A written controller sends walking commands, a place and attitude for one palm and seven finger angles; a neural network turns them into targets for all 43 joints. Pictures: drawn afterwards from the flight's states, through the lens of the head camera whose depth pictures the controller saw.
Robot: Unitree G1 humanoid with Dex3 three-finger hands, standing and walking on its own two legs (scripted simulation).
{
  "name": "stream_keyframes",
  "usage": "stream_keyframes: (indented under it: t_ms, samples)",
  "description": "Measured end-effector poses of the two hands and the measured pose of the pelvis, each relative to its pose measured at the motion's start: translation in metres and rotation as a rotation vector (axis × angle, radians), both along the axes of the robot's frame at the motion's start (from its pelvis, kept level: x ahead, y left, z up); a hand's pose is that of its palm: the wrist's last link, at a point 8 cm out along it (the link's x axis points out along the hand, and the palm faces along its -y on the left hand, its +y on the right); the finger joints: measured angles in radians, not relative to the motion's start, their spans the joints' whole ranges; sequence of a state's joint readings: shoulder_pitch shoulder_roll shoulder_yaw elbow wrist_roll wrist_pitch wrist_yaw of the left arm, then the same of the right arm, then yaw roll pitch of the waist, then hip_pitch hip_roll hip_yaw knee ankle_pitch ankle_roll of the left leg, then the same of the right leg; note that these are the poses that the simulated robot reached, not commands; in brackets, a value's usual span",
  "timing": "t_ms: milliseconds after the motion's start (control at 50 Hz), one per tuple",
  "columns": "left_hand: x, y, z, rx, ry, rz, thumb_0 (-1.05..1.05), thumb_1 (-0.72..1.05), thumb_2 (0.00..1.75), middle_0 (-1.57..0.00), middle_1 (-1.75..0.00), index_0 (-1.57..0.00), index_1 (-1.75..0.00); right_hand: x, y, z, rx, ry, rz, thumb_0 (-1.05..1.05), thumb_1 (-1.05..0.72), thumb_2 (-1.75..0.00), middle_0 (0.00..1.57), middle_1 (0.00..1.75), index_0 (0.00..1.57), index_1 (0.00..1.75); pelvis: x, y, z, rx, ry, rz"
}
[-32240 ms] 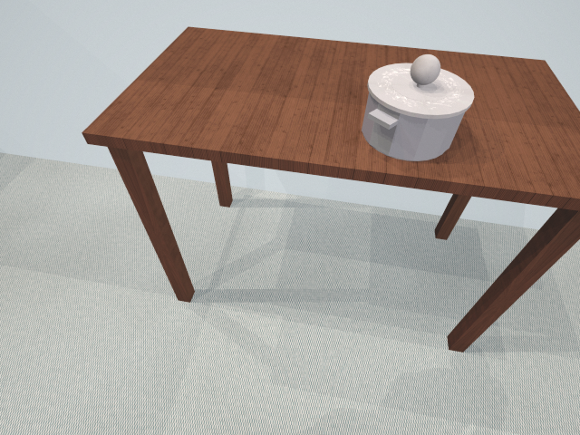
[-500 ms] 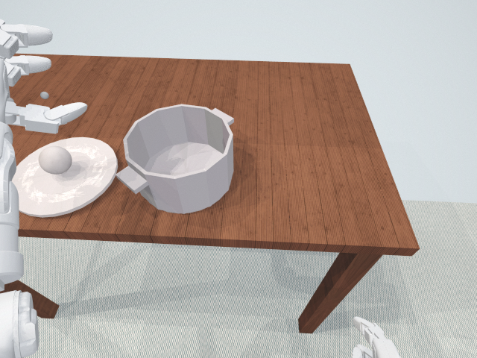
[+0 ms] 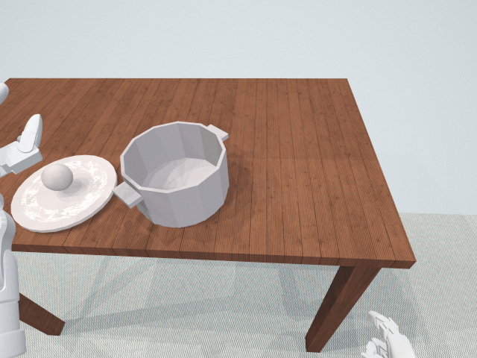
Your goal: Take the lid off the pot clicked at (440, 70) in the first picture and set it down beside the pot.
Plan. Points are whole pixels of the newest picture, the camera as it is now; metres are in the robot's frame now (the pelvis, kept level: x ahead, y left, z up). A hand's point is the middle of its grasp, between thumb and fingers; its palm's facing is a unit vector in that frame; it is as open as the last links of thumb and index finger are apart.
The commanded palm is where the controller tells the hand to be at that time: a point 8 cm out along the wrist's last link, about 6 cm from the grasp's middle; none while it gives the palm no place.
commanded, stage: draw the hand back to the body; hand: left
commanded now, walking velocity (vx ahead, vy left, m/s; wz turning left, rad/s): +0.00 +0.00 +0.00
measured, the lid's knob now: (57, 177) +0.41 +0.41 +0.06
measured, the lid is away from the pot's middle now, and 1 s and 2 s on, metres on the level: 0.25 0.25 0.25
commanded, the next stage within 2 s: step back with the hand held close in 1.08 s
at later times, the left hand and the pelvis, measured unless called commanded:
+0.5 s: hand (4, 191) +0.23 +0.28 +0.25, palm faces +0.52 -0.82 -0.22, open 7.5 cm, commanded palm +0.17 +0.31 +0.25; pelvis -0.02 +0.00 +0.00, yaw +0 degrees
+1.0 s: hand (1, 254) +0.16 +0.25 +0.23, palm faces +0.45 -0.83 -0.33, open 7.4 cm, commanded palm +0.11 +0.29 +0.24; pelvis -0.02 +0.01 +0.00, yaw +0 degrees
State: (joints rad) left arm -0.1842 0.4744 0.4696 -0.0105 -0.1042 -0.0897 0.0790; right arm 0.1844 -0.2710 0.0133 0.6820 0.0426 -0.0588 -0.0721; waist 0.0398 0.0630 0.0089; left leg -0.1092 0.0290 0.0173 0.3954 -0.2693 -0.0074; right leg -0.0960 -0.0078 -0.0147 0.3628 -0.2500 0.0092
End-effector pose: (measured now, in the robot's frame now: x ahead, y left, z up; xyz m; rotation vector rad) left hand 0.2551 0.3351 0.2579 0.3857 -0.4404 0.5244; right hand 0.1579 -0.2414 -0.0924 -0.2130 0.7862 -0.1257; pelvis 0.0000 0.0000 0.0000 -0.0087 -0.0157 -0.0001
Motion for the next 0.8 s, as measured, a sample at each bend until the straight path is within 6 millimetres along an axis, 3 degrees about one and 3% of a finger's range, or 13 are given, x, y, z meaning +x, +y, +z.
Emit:
stream_keyframes:
  t_ms: [160, 380, 800]
  samples:
    - [-0.023, -0.009, -0.002, -0.003, -0.017, -0.015, 0.01, 0.62, 0.84, -0.26, -0.46, -0.25, -0.46, 0.013, 0.016, 0.009, 0.026, -0.068, 0.034, 0.01, -0.91, -0.90, 0.20, 0.30, 0.21, 0.30, -0.006, -0.001, 0.001, 0.000, -0.018, -0.002]
    - [-0.058, -0.017, -0.007, -0.004, -0.037, -0.031, 0.01, 0.83, 0.89, -0.22, -0.33, -0.22, -0.34, 0.007, 0.026, 0.011, 0.028, -0.083, 0.053, 0.01, -0.91, -0.90, 0.20, 0.30, 0.21, 0.30, -0.014, 0.002, 0.001, -0.001, -0.042, -0.004]
    - [-0.112, -0.037, -0.018, 0.060, 0.001, -0.097, 0.02, 0.89, 0.90, -0.21, -0.30, -0.21, -0.30, -0.002, 0.037, 0.017, 0.021, -0.124, 0.069, 0.01, -0.91, -0.90, 0.20, 0.30, 0.21, 0.30, -0.023, 0.011, 0.001, -0.005, -0.063, -0.003]
